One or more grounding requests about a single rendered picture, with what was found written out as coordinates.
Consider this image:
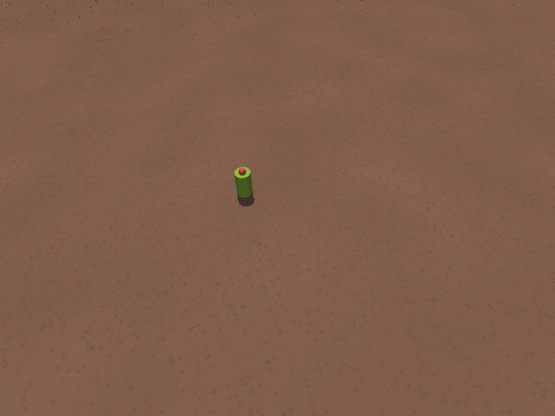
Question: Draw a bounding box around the bottle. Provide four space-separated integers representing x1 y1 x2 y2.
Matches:
234 167 252 198

